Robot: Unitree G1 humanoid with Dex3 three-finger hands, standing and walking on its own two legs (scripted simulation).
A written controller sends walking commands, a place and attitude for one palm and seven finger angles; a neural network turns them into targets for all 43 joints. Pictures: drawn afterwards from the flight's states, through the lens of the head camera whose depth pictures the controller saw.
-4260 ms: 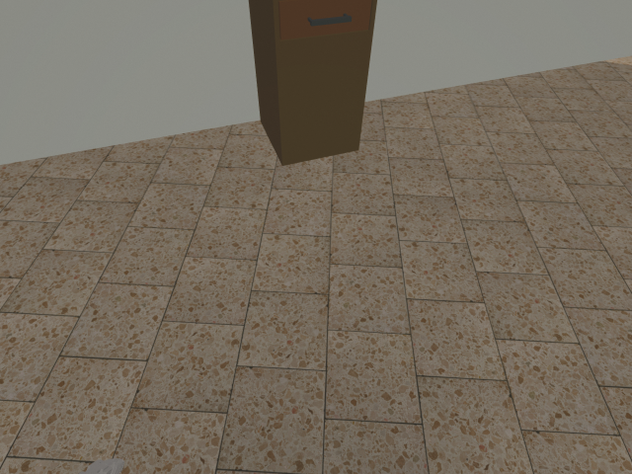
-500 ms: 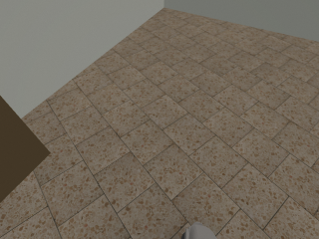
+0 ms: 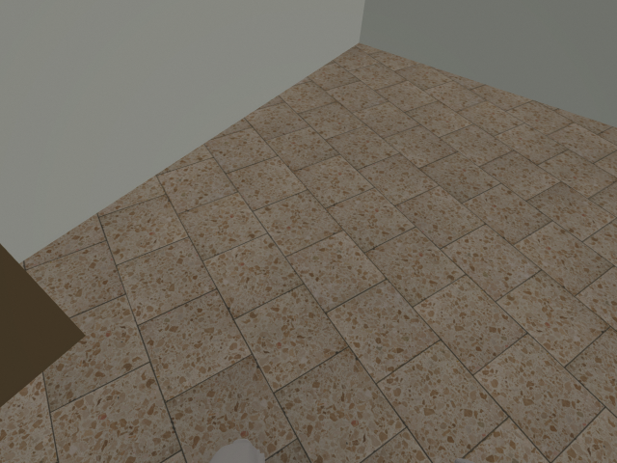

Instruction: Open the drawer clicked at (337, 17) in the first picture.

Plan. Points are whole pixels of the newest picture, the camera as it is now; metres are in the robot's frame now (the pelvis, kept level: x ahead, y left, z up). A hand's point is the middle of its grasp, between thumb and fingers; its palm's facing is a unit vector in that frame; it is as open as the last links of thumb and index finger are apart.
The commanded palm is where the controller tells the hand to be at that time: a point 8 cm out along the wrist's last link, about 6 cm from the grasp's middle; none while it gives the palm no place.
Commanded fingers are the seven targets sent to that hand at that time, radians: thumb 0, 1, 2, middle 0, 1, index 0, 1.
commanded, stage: turn to face it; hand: left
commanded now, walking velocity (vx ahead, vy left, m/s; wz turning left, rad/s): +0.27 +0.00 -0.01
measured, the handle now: out of the picture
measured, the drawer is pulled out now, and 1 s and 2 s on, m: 0.00 0.00 0.00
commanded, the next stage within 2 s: take the last steps up to it in 1.68 s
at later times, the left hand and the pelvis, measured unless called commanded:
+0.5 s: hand (202, 383) +0.26 +0.19 -0.15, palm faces +0.15 -0.96 -0.24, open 7.4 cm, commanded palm none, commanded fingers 0.00 0.90 0.90 -0.20 -0.30 -0.20 -0.30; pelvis +0.15 -0.01 -0.01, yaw +8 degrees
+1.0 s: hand out of the picture +0.10 +0.21 -0.19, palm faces +0.49 -0.83 -0.27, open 7.4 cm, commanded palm none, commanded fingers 0.00 0.90 0.90 -0.20 -0.30 -0.20 -0.30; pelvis +0.18 +0.01 -0.01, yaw +28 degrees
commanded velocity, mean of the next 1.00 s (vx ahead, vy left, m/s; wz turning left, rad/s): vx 0.01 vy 0.00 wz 0.54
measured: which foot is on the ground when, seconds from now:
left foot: up 0.00-0.04, down 0.06-0.50, up 0.52-0.96, down 0.98-1.00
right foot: down 0.00-0.06, up 0.08-0.46, down 0.48-0.98, up 1.00-1.00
